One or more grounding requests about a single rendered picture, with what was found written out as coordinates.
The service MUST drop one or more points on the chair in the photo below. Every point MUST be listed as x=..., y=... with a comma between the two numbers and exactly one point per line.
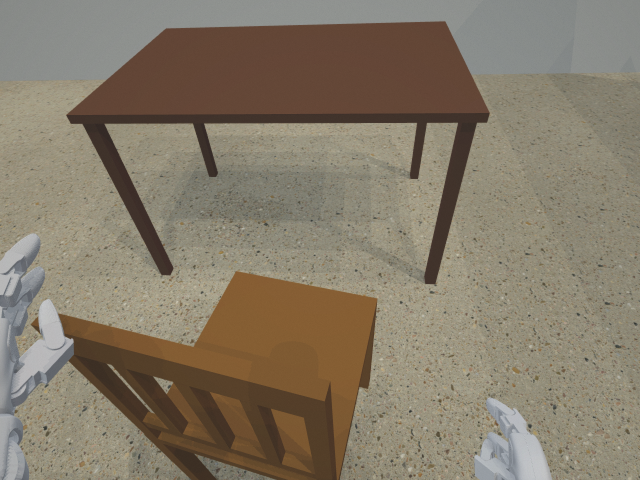
x=270, y=385

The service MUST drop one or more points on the table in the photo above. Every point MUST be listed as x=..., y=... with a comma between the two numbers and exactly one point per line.
x=405, y=72

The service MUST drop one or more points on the left robot forearm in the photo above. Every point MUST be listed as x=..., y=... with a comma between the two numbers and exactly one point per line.
x=13, y=465

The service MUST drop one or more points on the right robot hand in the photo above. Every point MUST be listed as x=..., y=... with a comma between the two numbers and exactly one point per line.
x=521, y=458

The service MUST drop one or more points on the left robot hand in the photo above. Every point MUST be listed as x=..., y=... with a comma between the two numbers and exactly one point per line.
x=44, y=359

